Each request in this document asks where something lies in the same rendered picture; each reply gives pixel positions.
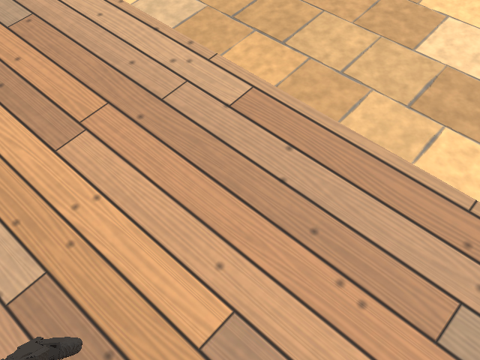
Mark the left robot hand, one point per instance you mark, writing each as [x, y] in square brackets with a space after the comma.
[55, 348]

